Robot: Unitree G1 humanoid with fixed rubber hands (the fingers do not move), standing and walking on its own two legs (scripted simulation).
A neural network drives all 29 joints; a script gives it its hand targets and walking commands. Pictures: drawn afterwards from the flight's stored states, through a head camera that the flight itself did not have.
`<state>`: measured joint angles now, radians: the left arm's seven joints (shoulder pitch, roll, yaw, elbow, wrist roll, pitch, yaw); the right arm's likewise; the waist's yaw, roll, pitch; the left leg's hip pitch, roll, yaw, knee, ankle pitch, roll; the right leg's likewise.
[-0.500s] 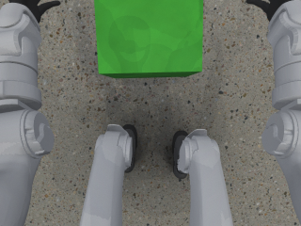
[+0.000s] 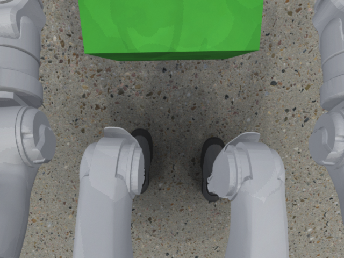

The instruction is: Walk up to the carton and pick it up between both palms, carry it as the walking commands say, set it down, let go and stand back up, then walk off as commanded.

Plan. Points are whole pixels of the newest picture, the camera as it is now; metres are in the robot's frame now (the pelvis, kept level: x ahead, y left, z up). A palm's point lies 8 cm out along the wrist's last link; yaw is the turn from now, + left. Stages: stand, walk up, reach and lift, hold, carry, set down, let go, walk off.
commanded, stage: reach and lift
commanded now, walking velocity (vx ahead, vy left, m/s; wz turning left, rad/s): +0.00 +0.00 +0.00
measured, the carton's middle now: out of the picture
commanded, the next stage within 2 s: none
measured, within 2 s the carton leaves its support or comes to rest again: leaves its support in 1.98 s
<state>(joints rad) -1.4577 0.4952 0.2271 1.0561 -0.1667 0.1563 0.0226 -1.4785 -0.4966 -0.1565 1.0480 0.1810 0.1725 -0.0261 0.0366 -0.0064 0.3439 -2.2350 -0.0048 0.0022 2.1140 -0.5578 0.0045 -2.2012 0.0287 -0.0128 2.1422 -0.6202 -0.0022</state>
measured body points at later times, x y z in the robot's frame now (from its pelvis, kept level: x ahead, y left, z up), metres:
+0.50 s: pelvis +0.00 +0.00 -0.04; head +0.38 +0.01 +0.18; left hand +0.56 +0.25 -0.21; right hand +0.58 -0.20 -0.22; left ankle +0.11 +0.12 -0.36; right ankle +0.10 -0.11 -0.36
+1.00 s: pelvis -0.01 +0.00 -0.04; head +0.38 +0.01 +0.19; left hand +0.56 +0.23 -0.21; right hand +0.58 -0.16 -0.22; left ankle +0.11 +0.12 -0.36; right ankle +0.10 -0.11 -0.36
